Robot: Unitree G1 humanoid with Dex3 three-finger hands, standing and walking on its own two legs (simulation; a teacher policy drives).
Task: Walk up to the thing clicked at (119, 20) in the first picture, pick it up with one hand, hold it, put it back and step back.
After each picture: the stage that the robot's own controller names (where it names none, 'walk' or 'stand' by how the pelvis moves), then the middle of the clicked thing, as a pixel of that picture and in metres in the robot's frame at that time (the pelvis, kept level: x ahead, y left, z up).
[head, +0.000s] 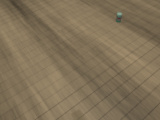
stand; (118, 17) +1.84 -0.43 -0.72
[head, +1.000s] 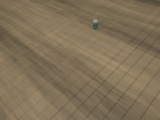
walk; (95, 24) +1.76 +0.01 -0.70
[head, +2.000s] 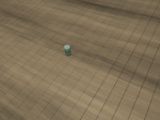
walk; (67, 50) +1.23 +0.28 -0.72
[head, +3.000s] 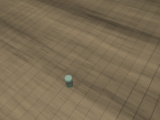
walk; (69, 81) +0.81 +0.23 -0.71
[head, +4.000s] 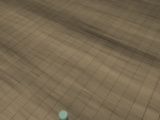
walk; (63, 117) +0.49 +0.18 -0.70
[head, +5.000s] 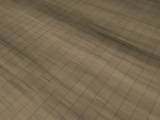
stand; out of the picture +0.40 +0.11 -0.70
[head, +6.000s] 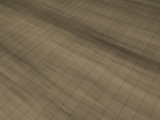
stand; out of the picture +0.39 +0.11 -0.72
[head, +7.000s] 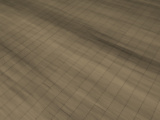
stand; out of the picture +0.38 +0.12 -0.73
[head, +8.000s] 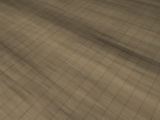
stand; out of the picture +0.38 +0.13 -0.73
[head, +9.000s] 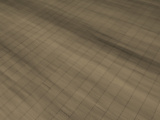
stand; out of the picture +0.37 +0.12 -0.73
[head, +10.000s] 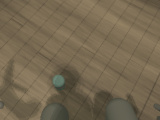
go down; (59, 82) +0.43 +0.12 -0.47
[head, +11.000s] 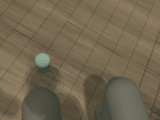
go down; (43, 63) +0.47 +0.14 -0.33
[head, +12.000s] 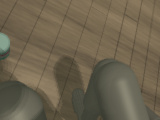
close in; out of the picture +0.47 +0.18 -0.25
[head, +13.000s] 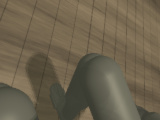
rest palm; out of the picture +0.46 +0.20 -0.25
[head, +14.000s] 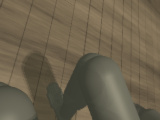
close; out of the picture +0.46 +0.20 -0.25
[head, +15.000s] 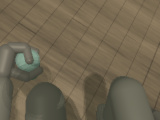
lift; (29, 65) +0.37 +0.20 -0.10
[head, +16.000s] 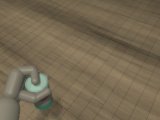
hold; (40, 92) +0.32 +0.17 +0.03
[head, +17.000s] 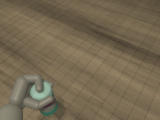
hold; (45, 99) +0.30 +0.16 -0.01
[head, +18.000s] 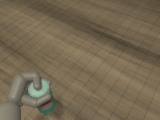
hold; (42, 97) +0.31 +0.17 -0.01
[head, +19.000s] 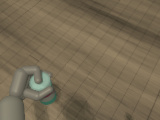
crouch; (44, 89) +0.34 +0.16 -0.05
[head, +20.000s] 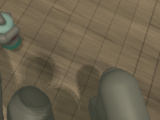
lower; (6, 32) +0.51 +0.18 -0.10
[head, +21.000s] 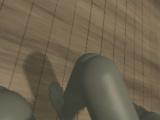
lower; out of the picture +0.46 +0.24 -0.25
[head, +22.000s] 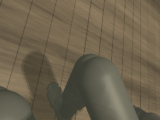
lower; out of the picture +0.47 +0.24 -0.25
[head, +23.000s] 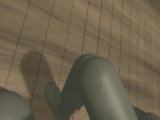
lower; out of the picture +0.47 +0.23 -0.26
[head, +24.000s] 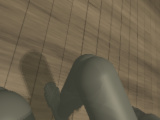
lower; out of the picture +0.47 +0.22 -0.26
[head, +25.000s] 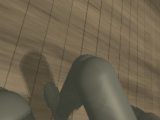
open; out of the picture +0.47 +0.21 -0.27
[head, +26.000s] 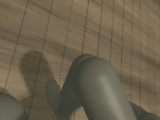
withdraw; out of the picture +0.46 +0.21 -0.27
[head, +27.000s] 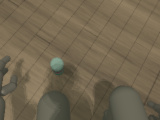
walk; (57, 66) +0.47 +0.13 -0.40
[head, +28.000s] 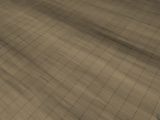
stand; out of the picture +0.39 +0.11 -0.66
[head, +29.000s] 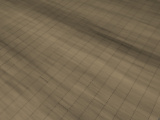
stand; out of the picture +0.40 +0.12 -0.67
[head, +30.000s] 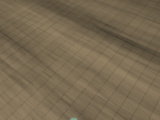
stand; out of the picture +0.40 +0.12 -0.67
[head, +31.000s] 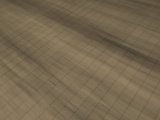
stand; out of the picture +0.41 +0.12 -0.72
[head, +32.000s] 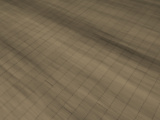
stand; out of the picture +0.39 +0.12 -0.73
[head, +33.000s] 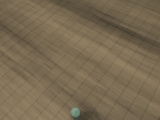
walk; (76, 114) +0.42 +0.11 -0.71
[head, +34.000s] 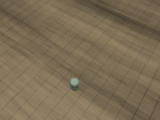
walk; (74, 84) +0.65 +0.08 -0.70
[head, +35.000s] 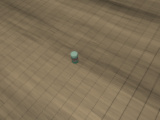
walk; (74, 57) +0.99 +0.21 -0.70
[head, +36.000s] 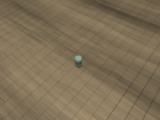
stand; (78, 61) +1.00 +0.11 -0.70
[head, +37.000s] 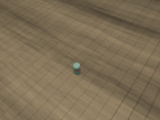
stand; (76, 68) +0.98 +0.10 -0.72
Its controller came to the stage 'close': yes
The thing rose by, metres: 0.71
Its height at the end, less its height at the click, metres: +0.00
